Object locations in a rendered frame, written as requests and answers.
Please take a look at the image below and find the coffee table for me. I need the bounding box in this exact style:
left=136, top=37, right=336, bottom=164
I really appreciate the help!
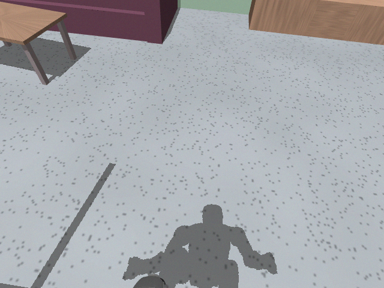
left=0, top=2, right=77, bottom=85

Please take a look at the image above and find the sofa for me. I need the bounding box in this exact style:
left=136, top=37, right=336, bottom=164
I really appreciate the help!
left=0, top=0, right=178, bottom=44

